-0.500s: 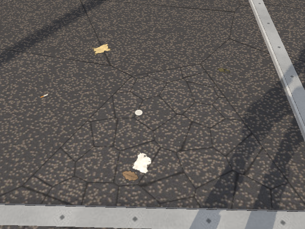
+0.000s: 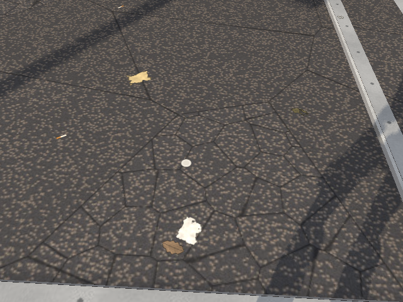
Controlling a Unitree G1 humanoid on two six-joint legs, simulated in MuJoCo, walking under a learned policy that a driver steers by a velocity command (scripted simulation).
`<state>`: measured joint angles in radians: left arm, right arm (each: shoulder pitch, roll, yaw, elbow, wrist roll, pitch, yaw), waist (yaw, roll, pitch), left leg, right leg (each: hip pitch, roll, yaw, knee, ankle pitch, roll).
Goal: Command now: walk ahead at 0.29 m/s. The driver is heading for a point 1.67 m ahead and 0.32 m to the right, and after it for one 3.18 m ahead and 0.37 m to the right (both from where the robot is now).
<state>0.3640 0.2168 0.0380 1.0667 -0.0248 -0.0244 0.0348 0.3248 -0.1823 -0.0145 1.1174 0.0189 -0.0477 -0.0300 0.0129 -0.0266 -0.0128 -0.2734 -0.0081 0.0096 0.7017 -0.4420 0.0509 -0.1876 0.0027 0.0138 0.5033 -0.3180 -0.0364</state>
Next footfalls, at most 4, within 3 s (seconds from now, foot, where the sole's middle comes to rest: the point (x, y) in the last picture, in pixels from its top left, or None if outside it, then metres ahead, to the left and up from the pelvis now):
0.52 right None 0.41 -0.12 -0.77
1.10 left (172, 255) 0.73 0.13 -0.81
1.62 right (223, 186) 1.07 -0.07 -0.81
2.14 left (176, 140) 1.34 0.15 -0.81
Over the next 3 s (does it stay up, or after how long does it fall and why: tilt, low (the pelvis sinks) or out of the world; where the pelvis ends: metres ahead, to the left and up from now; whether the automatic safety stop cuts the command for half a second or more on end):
stays up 1.44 -0.05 -0.04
